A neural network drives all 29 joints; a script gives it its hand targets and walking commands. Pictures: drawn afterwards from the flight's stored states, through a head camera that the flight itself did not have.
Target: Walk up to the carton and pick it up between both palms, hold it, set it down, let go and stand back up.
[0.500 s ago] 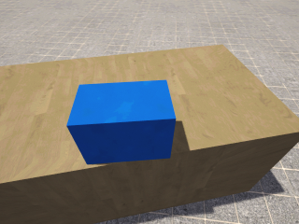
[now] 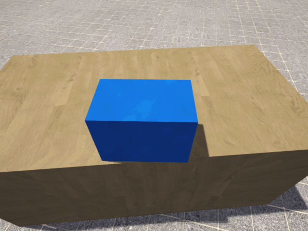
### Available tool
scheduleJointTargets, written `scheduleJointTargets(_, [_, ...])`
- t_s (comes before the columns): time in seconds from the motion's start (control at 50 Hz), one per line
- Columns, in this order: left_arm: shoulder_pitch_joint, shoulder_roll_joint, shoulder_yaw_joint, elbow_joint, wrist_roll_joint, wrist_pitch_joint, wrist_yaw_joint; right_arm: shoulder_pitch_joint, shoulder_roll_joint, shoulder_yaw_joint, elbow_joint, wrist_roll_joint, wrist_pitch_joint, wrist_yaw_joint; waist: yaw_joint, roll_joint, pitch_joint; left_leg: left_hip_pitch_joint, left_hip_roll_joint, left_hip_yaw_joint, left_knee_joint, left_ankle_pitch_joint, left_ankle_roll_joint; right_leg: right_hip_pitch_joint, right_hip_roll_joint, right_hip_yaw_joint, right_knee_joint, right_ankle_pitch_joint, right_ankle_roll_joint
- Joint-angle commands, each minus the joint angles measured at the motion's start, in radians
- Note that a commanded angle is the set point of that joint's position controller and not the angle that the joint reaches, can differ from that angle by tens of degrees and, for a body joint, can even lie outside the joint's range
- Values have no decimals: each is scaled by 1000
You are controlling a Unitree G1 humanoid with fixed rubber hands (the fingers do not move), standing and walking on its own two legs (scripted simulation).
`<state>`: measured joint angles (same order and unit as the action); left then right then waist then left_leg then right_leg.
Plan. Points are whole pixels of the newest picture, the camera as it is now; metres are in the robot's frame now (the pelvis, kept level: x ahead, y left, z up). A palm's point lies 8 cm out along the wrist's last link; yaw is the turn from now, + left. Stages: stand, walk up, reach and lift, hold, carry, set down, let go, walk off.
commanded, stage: walk up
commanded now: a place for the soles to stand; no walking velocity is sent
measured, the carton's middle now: (144, 121) +0.46 +0.06 +0.00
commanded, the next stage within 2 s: none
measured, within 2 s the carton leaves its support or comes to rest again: neither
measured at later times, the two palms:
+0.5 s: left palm out of the picture +0.06 +0.27 -0.13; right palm out of the picture +0.10 -0.26 -0.12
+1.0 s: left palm out of the picture +0.00 +0.25 -0.12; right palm out of the picture +0.14 -0.24 -0.13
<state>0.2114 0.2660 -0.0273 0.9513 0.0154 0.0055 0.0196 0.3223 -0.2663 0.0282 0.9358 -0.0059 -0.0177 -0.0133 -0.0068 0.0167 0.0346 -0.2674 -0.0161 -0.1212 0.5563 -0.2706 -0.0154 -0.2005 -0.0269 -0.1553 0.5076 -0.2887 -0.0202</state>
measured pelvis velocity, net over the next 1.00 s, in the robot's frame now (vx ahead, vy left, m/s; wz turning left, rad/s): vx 0.02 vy -0.01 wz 0.21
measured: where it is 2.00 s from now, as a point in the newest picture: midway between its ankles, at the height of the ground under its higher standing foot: outside the picture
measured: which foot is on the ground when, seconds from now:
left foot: down 0.00-1.00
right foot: down 0.00-1.00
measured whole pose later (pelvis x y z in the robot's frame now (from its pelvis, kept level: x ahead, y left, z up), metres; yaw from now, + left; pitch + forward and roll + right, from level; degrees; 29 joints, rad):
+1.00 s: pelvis +0.02 -0.01 +0.00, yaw +12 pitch -1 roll -1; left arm 0.30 0.25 -0.05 0.93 0.00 0.01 0.01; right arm 0.26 -0.26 0.05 0.88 -0.01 0.00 -0.03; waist 0.01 0.05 0.01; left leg -0.25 -0.06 -0.18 0.54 -0.25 -0.01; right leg -0.11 0.00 -0.18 0.46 -0.33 -0.04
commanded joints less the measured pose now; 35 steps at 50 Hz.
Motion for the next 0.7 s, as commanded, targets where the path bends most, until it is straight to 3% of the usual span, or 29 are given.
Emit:
scheduleJointTargets(0.0, [4, 132, 26, -56, 3, 1, 7, 34, -118, -26, -65, -1, -7, -6, 8, 23, -2, -143, 53, -93, -47, 188, 58, 81, -108, 122, -88, -20, -52])
scheduleJointTargets(0.14, [-20, 157, 32, -76, 3, 14, 4, 55, -117, -29, -105, -6, -7, -13, -4, -37, -23, -116, 29, -59, 45, 225, 50, 63, -159, 92, -91, 22, -85])
scheduleJointTargets(0.2, [-32, 138, 27, -90, 4, 24, -1, 54, -144, -36, -114, -4, -6, -16, -2, 34, -18, -134, 52, -143, -6, 271, 73, 70, -105, 47, -6, 14, -62])
scheduleJointTargets(0.28, [6, 118, 25, -101, 8, 28, -4, 35, -169, -42, -137, 4, 1, -19, 14, 78, -11, -200, 93, -276, -97, 208, 102, 107, -46, 57, 37, -58, -38])
scheduleJointTargets(0.32, [23, 118, 25, -100, 5, 22, -3, 18, -169, -40, -149, 7, 1, -18, 23, 90, -7, -228, 81, -282, -111, 192, 95, 135, -45, 70, 17, -45, -41])
scheduleJointTargets(0.38, [40, 143, 33, -103, 8, 12, 0, 4, -147, -38, -159, 2, 3, -16, 31, 56, -28, -240, 11, -163, 6, 222, 56, 181, -116, 90, -37, 34, -68])
scheduleJointTargets(0.42, [47, 179, 40, -101, 10, 13, 2, 13, -120, -36, -173, -7, 4, -16, 26, -25, -50, -207, -23, -62, 145, 210, 31, 169, -215, 117, -89, 115, -113])
scheduleJointTargets(0.48, [15, 189, 45, -112, 8, 19, 1, 36, -99, -36, -191, -18, 10, -19, 9, -94, -27, -177, -14, 13, 194, -19, 26, 104, -328, 122, -115, 218, -168])
scheduleJointTargets(0.52, [-25, 176, 40, -120, 11, 24, -7, 56, -91, -37, -186, -15, 8, -15, -15, -113, 12, -88, 6, 4, 95, 24, 44, 3, -285, 50, -94, 148, -131])
scheduleJointTargets(0.54, [-26, 162, 33, -123, 14, 27, -11, 65, -100, -42, -183, -14, 2, -11, -17, -68, 9, -42, 21, -37, 53, 153, 61, -30, -224, 6, -55, 61, -97])
scheduleJointTargets(0.56, [-15, 144, 23, -123, 14, 32, -16, 70, -118, -44, -181, -12, -1, -8, -16, -20, 9, -20, 43, -114, 13, 259, 85, -45, -160, -16, 16, 17, -63])
scheduleJointTargets(0.58, [2, 123, 11, -123, 13, 36, -20, 90, -142, -49, -175, -7, -5, -10, -17, 28, 5, -20, 99, -223, -39, 323, 125, -46, -96, -33, 101, -38, -30])
scheduleJointTargets(0.6, [32, 103, 6, -120, 11, 40, -21, 106, -167, -55, -166, 0, -5, -15, -14, 88, -7, -18, 160, -361, -110, 331, 169, -60, -39, -4, 151, -157, -3])
scheduleJointTargets(0.62, [42, 92, 4, -127, 8, 42, -18, 107, -185, -54, -161, 4, -5, -20, -14, 130, 19, -54, 204, -467, -169, 293, 210, -66, -16, 48, 160, -263, 5])
scheduleJointTargets(0.64, [39, 92, 2, -127, 7, 40, -14, 94, -180, -50, -159, 6, -4, -24, -13, 138, 48, -69, 206, -485, -201, 261, 220, -81, -16, 83, 158, -317, 6])
scheduleJointTargets(0.66, [47, 88, 0, -125, 6, 34, -12, 73, -172, -44, -161, 0, -2, -26, -3, 130, 37, -50, 200, -458, -202, 252, 216, -76, -23, 101, 120, -305, 4])
scheduleJointTargets(0.68, [81, 81, -5, -112, 0, 23, -13, 36, -165, -37, -170, -2, 0, -27, 23, 127, -5, -21, 179, -400, -180, 283, 193, -46, -34, 114, 42, -217, -2])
